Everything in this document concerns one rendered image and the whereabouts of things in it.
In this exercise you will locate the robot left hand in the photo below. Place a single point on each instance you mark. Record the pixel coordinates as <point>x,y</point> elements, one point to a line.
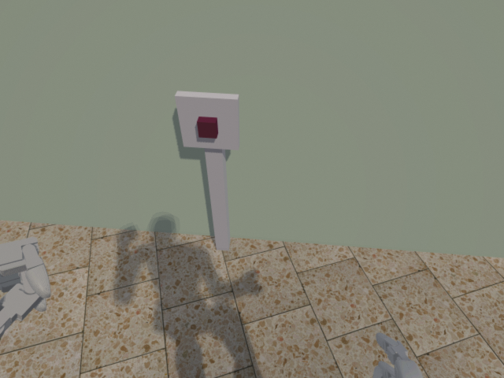
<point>23,275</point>

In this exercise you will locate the robot right hand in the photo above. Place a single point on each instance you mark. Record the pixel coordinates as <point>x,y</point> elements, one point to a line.
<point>398,356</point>

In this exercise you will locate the panel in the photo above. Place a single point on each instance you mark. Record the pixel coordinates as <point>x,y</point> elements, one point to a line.
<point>191,105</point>

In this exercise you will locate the button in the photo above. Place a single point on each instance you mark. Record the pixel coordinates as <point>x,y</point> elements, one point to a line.
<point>207,127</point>

